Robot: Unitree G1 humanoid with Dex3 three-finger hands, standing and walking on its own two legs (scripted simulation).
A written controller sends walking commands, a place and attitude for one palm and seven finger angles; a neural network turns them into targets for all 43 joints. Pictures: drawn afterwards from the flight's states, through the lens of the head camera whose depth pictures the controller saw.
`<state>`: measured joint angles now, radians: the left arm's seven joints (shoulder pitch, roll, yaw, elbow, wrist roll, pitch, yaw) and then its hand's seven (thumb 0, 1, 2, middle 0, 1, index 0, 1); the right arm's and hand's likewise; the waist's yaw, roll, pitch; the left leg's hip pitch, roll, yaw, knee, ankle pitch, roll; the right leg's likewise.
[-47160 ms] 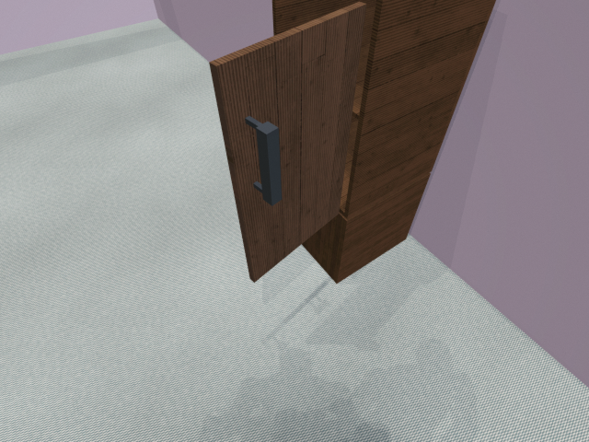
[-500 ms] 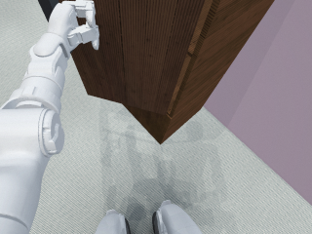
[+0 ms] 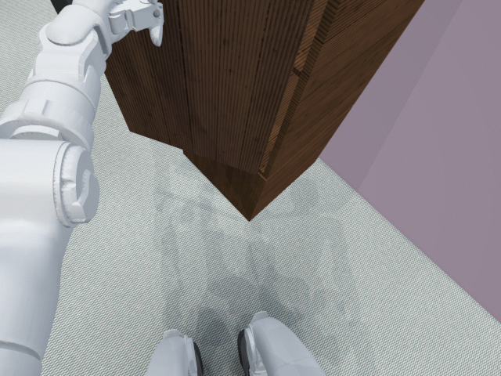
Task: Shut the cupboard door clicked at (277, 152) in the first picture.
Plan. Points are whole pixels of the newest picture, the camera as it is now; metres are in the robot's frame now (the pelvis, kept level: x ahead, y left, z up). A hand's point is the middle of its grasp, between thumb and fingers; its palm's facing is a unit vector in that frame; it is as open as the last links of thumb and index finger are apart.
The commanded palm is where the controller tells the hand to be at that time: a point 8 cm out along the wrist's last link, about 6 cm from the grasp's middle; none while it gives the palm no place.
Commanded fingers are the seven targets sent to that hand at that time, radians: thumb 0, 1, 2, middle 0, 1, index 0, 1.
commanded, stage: pull the fist back off the door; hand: left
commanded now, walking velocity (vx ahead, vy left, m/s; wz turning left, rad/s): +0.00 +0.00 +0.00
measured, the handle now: out of the picture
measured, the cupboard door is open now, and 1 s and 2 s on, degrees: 28 25 25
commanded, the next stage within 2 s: draw the hand back to the body in 0.86 s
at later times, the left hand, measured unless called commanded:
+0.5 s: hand (169, 20) +0.57 +0.00 +0.15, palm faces +0.01 -1.00 -0.04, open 3.1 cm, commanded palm +0.53 +0.06 +0.14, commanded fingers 0.00 0.90 0.90 -1.30 -1.50 -1.30 -1.50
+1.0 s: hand (176, 60) +0.50 +0.00 +0.15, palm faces -0.02 -1.00 -0.02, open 3.1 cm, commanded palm +0.47 +0.07 +0.14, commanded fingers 0.00 0.90 0.90 -1.30 -1.50 -1.30 -1.50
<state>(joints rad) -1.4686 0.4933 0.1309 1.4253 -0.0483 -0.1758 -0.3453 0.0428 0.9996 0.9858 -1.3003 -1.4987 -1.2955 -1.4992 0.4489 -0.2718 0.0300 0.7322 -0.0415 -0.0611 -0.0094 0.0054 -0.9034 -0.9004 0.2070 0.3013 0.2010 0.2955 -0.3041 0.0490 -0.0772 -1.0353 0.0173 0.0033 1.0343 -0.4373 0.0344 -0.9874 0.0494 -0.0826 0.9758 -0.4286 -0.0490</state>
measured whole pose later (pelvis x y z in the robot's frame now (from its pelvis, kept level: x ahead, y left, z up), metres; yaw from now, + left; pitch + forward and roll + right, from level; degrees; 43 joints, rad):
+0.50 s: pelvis +0.02 -0.02 +0.02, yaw -1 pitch +21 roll -1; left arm -1.17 0.25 0.27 1.29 0.03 -0.34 0.20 0.01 0.91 0.90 -1.30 -1.50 -1.30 -1.50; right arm 0.52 -0.25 0.00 0.67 -0.07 -0.01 0.11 0.01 -0.91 -0.90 0.20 0.30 0.20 0.30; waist -0.23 0.07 -0.12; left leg -0.84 0.03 0.03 0.88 -0.41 0.01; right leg -0.82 0.06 -0.05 0.85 -0.40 -0.06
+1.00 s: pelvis +0.01 -0.01 +0.03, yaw +1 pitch +15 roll +0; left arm -0.99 0.09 0.12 1.19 -0.03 -0.38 0.22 0.01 0.90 0.90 -1.30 -1.50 -1.30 -1.50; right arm 0.34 -0.24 -0.01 0.66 -0.04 -0.01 0.07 0.01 -0.91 -0.90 0.20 0.30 0.20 0.29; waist -0.16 0.04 -0.11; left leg -0.72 0.00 0.03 0.84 -0.38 0.02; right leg -0.70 0.04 -0.05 0.83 -0.40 -0.05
